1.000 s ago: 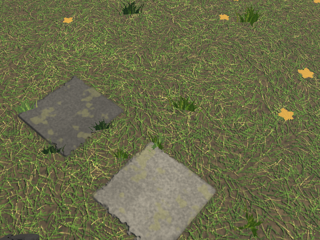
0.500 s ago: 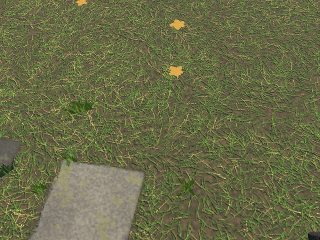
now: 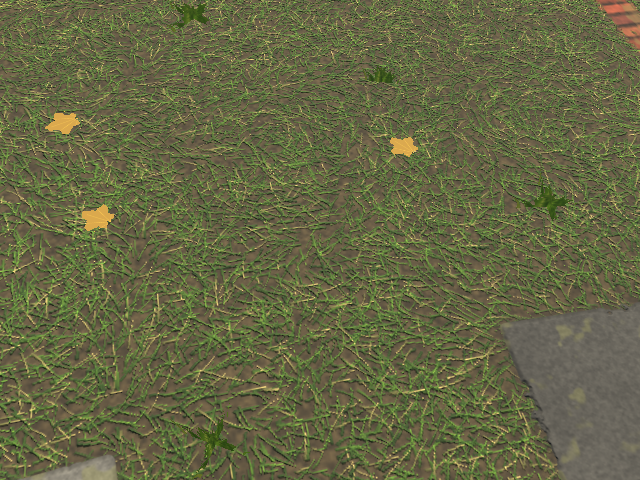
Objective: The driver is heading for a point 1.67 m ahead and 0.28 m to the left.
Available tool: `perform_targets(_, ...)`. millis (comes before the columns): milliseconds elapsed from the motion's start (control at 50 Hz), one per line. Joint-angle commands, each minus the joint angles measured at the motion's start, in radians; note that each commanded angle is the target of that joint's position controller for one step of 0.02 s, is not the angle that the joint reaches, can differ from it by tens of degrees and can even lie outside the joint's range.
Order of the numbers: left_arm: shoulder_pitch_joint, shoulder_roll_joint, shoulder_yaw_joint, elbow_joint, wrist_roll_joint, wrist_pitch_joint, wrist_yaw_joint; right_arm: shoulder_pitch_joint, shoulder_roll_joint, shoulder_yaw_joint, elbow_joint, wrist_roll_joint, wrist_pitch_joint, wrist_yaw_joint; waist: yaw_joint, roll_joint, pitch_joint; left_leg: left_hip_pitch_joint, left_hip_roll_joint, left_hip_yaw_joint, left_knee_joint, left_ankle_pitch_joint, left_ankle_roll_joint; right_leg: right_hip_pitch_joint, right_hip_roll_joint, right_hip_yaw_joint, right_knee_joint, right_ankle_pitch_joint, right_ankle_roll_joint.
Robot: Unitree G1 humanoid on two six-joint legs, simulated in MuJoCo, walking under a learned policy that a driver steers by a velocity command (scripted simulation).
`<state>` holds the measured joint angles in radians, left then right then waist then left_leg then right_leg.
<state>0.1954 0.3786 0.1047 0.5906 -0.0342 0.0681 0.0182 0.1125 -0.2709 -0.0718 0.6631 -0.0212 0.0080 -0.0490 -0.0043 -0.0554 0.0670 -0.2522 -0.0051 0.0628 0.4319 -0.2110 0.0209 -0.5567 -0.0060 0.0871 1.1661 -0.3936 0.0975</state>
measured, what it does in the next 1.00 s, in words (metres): walks ahead, turning left: right foot, then left foot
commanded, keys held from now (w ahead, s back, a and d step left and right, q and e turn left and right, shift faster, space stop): e+shift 0.12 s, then w+e+shift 0.02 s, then w+shift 0.08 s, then w+q+shift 0.78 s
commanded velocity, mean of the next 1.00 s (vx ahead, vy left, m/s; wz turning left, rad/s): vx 0.65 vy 0.00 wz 0.18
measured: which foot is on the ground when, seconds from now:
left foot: down 0.00-0.26, up 0.28-0.70, down 0.72-1.00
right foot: up 0.00-0.24, down 0.26-0.72, up 0.74-1.00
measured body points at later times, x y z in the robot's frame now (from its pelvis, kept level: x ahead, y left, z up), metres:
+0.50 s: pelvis +0.13 -0.10 +0.00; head +0.14 -0.13 +0.45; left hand +0.20 +0.16 -0.11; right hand +0.22 -0.39 -0.12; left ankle +0.30 +0.05 -0.65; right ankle -0.02 -0.15 -0.74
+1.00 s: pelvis +0.52 -0.14 +0.00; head +0.54 -0.12 +0.45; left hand +0.71 +0.13 -0.04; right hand +0.61 -0.40 -0.12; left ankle +0.44 -0.09 -0.74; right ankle +0.76 -0.31 -0.67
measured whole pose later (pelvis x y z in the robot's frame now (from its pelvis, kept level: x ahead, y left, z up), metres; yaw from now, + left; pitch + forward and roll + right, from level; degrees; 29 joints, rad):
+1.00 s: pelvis +0.52 -0.14 +0.00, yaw +15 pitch +1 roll +0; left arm 0.05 0.27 -0.01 0.53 0.02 -0.14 0.01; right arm 0.41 -0.26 -0.05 0.73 0.04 -0.06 -0.01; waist -0.08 -0.02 0.03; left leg -0.10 -0.17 -0.20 0.43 -0.32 0.13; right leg -0.70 -0.09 0.20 0.75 -0.03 0.08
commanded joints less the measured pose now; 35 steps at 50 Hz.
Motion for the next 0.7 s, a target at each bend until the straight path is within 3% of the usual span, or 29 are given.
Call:
perform_targets(20, -0.078, 0.049, 0.009, -0.111, 0.002, -0.018, -0.006, 0.021, -0.169, -0.045, -0.052, -0.005, -0.001, -0.010, -0.050, 0.198, -0.110, 0.246, 0.280, -0.161, -0.154, 0.270, 0.209, -0.144, -0.071, -0.048, -0.059, 0.015, 0.029)
perform_targets(120, -0.059, 0.027, 0.002, -0.107, 0.011, -0.013, -0.027, -0.017, -0.215, -0.066, -0.046, 0.011, 0.005, 0.019, -0.033, 0.207, -0.138, 0.208, 0.309, -0.005, -0.138, 0.340, 0.184, 0.038, -0.088, -0.121, -0.298, 0.050, 0.000)
perform_targets(160, -0.059, 0.029, 0.001, -0.104, 0.006, -0.006, -0.035, 0.026, -0.236, -0.076, -0.025, 0.038, -0.010, 0.037, -0.043, 0.206, -0.152, 0.168, 0.329, -0.008, -0.180, 0.009, 0.165, 0.124, -0.079, -0.153, -0.369, 0.021, -0.036)
perform_targets(200, -0.008, 0.032, 0.005, -0.082, 0.000, -0.011, -0.046, 0.018, -0.238, -0.074, -0.014, 0.063, -0.026, 0.047, 0.000, 0.212, -0.129, 0.097, 0.346, -0.034, -0.199, -0.281, 0.142, 0.230, -0.060, -0.174, -0.479, -0.013, -0.096)
perform_targets(220, 0.070, 0.023, 0.006, -0.039, -0.002, -0.019, -0.049, -0.008, -0.223, -0.068, -0.010, 0.071, -0.027, 0.050, 0.047, 0.184, -0.118, 0.030, 0.332, -0.005, -0.162, -0.361, 0.122, 0.341, -0.037, -0.209, -0.576, 0.026, -0.127)
perform_targets(240, 0.181, 0.024, 0.010, 0.027, 0.000, -0.029, -0.043, 0.004, -0.175, -0.051, 0.003, 0.067, -0.030, 0.054, 0.086, 0.116, -0.118, -0.097, 0.290, 0.045, -0.063, -0.410, 0.099, 0.525, 0.004, -0.228, -0.641, 0.020, -0.158)
perform_targets(260, 0.348, 0.056, 0.025, 0.096, 0.002, -0.043, -0.034, -0.002, -0.087, -0.017, 0.005, 0.041, -0.037, 0.068, 0.156, -0.066, -0.134, -0.276, 0.204, 0.138, 0.247, -0.361, 0.048, 0.753, -0.043, -0.093, -0.727, -0.043, -0.206)
perform_targets(280, 0.395, 0.183, 0.036, 0.079, 0.022, -0.073, -0.023, -0.069, -0.020, 0.010, -0.070, 0.015, -0.057, 0.080, 0.160, -0.332, -0.118, -0.667, 0.072, 0.123, 0.693, -0.445, -0.031, 0.876, -0.324, 0.447, -0.876, -0.291, -0.350)
perform_targets(300, 0.323, 0.168, 0.033, 0.030, 0.018, -0.114, -0.031, -0.137, -0.117, -0.011, -0.099, 0.068, -0.083, 0.080, 0.173, -0.156, -0.091, -0.807, 0.073, -0.060, 0.806, -0.349, -0.003, 0.783, -0.428, 0.629, -1.006, -0.428, -0.445)
perform_targets(320, 0.286, 0.112, 0.010, 0.039, 0.023, -0.140, -0.033, -0.152, -0.149, -0.019, -0.100, 0.098, -0.095, 0.086, 0.150, -0.120, -0.002, -0.862, 0.114, -0.108, 0.820, -0.223, 0.024, 0.753, -0.410, 0.532, -1.024, -0.412, -0.416)
perform_targets(360, 0.204, 0.040, -0.018, 0.046, 0.029, -0.156, -0.030, -0.051, -0.154, -0.021, -0.036, 0.072, -0.101, 0.092, 0.082, -0.074, 0.028, -0.795, 0.141, -0.155, 0.768, -0.032, 0.031, 0.685, -0.333, 0.290, -0.996, -0.188, -0.317)
perform_targets(400, 0.179, 0.009, -0.029, 0.041, 0.051, -0.168, -0.020, 0.002, -0.150, -0.026, 0.002, 0.078, -0.086, 0.103, 0.062, -0.077, 0.051, -0.714, 0.110, -0.194, 0.740, 0.107, 0.011, 0.609, -0.264, 0.073, -1.019, 0.027, -0.238)
perform_targets(480, 0.176, 0.009, -0.031, 0.062, 0.063, -0.193, -0.007, -0.017, -0.110, -0.009, 0.001, 0.072, -0.068, 0.102, 0.047, -0.024, 0.076, -0.621, 0.055, -0.132, 0.588, 0.315, -0.016, 0.508, -0.192, -0.174, -1.094, 0.249, -0.170)
perform_targets(560, 0.230, 0.011, -0.037, 0.112, 0.053, -0.196, 0.008, -0.108, -0.063, 0.018, -0.024, 0.071, -0.084, 0.130, 0.078, 0.011, 0.121, -0.500, 0.033, 0.008, 0.358, 0.406, 0.025, 0.507, -0.169, -0.306, -1.125, 0.507, -0.097)
perform_targets(620, 0.266, 0.075, -0.028, 0.142, 0.053, -0.169, 0.031, -0.138, -0.073, 0.017, -0.057, 0.083, -0.096, 0.148, 0.054, -0.053, 0.068, -0.414, -0.052, 0.123, 0.258, 0.312, 0.083, 0.660, -0.192, -0.340, -0.976, 1.181, -0.058)
perform_targets(660, 0.250, 0.129, -0.013, 0.139, 0.054, -0.136, 0.059, -0.032, -0.116, 0.001, -0.056, 0.095, -0.082, 0.146, -0.033, -0.133, -0.025, -0.294, -0.109, 0.166, 0.263, 0.204, 0.118, 0.750, -0.228, -0.348, -0.764, 1.604, -0.055)
perform_targets(680, 0.203, 0.151, -0.005, 0.127, 0.058, -0.126, 0.064, 0.122, -0.165, -0.021, -0.030, 0.096, -0.065, 0.140, -0.125, -0.155, -0.101, -0.128, -0.118, 0.153, 0.298, 0.147, 0.145, 0.716, -0.246, -0.335, -0.585, 1.714, -0.065)
perform_targets(700, 0.132, 0.165, 0.000, 0.100, 0.063, -0.126, 0.057, 0.378, -0.248, -0.059, 0.033, 0.089, -0.046, 0.125, -0.248, -0.133, -0.206, 0.177, -0.109, 0.068, 0.301, 0.099, 0.193, 0.576, -0.239, -0.302, -0.308, 1.685, -0.084)
Next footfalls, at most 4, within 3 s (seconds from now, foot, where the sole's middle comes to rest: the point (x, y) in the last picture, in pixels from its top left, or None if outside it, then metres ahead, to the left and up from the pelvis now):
0.26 right None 0.02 -0.16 -0.78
0.72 left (363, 459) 0.48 -0.09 -0.78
1.12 right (418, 290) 0.88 -0.24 -0.78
1.60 left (227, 229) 1.06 0.24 -0.78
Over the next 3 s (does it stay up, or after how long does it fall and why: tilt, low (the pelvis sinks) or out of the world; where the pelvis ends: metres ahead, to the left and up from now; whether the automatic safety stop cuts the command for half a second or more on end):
stays up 1.77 0.60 0.00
